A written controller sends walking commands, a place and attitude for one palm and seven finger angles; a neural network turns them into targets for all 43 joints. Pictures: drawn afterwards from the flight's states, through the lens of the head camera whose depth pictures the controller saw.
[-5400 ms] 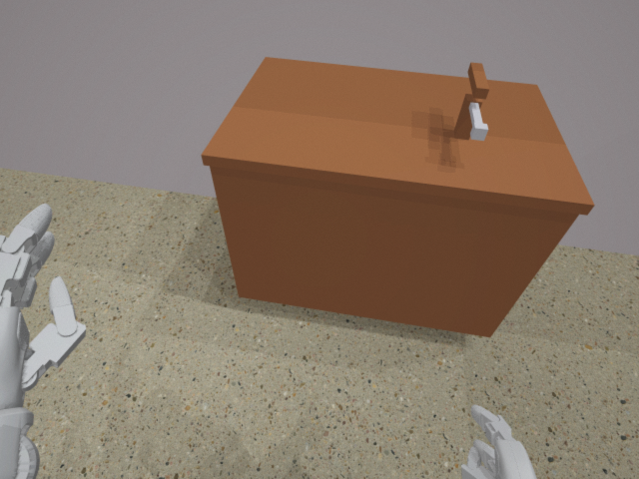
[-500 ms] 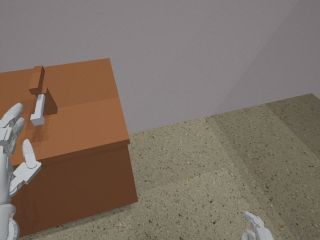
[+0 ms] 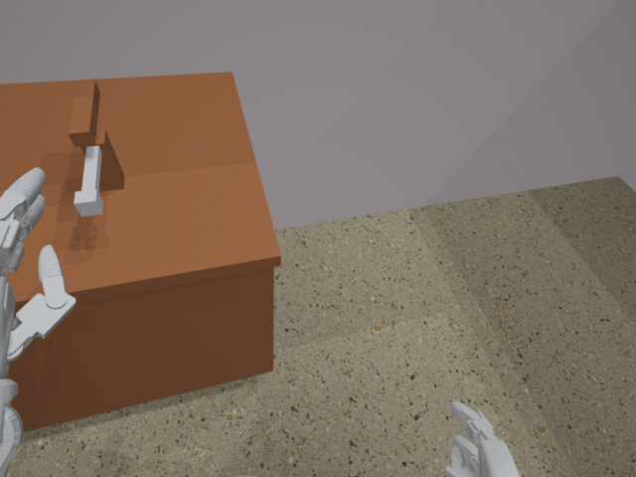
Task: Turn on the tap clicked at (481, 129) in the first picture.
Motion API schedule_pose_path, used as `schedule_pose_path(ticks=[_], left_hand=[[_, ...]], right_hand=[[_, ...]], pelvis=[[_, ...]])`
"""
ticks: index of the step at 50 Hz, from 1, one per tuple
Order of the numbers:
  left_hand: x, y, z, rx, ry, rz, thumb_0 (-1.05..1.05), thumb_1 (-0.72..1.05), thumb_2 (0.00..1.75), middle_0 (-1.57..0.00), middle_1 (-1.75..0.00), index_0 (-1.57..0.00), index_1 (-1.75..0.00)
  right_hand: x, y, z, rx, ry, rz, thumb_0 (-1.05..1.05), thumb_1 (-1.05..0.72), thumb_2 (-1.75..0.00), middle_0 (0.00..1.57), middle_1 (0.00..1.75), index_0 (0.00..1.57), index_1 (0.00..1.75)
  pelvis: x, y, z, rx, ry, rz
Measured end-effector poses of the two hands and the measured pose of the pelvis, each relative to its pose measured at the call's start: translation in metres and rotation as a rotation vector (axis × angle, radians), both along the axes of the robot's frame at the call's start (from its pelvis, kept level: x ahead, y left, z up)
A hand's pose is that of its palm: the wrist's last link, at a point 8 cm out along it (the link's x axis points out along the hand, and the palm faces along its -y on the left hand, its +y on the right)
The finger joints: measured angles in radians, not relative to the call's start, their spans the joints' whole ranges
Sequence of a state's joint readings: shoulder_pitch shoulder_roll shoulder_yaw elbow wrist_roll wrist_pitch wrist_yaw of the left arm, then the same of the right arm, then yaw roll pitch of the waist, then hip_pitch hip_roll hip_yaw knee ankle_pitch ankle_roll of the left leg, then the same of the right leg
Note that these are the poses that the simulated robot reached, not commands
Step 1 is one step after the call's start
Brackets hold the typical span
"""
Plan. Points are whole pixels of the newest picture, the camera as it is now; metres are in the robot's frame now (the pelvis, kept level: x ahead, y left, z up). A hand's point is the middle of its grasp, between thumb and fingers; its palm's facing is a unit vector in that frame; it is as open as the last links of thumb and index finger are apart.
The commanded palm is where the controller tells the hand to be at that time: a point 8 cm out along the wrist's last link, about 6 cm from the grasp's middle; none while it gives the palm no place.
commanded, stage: come to a stop and stand still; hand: left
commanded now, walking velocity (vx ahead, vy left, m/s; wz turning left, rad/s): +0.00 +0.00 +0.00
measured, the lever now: (89, 202) +0.43 +0.39 +0.03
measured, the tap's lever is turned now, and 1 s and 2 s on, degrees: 0 0 0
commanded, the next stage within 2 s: look again from close up in 0.44 s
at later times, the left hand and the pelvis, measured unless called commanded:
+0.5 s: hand (74, 271) +0.24 +0.26 +0.16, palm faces +0.39 -0.85 -0.37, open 7.4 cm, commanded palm +0.19 +0.29 +0.18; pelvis +0.03 +0.01 +0.00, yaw +0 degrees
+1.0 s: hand (48, 264) +0.24 +0.28 +0.18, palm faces +0.44 -0.77 -0.46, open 7.4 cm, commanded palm +0.16 +0.28 +0.18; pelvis +0.01 -0.01 +0.00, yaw +1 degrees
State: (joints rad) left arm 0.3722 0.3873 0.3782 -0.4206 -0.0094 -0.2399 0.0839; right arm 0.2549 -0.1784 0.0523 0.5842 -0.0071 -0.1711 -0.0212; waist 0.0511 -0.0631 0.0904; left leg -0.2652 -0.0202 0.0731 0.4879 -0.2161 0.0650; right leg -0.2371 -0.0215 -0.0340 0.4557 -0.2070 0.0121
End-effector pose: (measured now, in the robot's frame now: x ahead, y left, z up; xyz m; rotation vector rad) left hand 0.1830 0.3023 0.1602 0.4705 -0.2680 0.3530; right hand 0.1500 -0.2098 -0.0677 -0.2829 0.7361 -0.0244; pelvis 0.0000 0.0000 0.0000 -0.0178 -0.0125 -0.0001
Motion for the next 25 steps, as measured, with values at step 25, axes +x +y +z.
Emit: schedule_pose_path(ticks=[25], left_hand=[[0.022, 0.0, 0.013, -0.025, -0.014, -0.007, 0.01, 0.89, 0.9, -0.21, -0.3, -0.21, -0.3]], right_hand=[[0.059, 0.004, 0.015, -0.014, -0.061, -0.008, 0.01, -0.9, -0.9, 0.2, 0.3, 0.2, 0.3]], pelvis=[[0.028, 0.008, 0.003, -0.012, 0.028, 0.002]])
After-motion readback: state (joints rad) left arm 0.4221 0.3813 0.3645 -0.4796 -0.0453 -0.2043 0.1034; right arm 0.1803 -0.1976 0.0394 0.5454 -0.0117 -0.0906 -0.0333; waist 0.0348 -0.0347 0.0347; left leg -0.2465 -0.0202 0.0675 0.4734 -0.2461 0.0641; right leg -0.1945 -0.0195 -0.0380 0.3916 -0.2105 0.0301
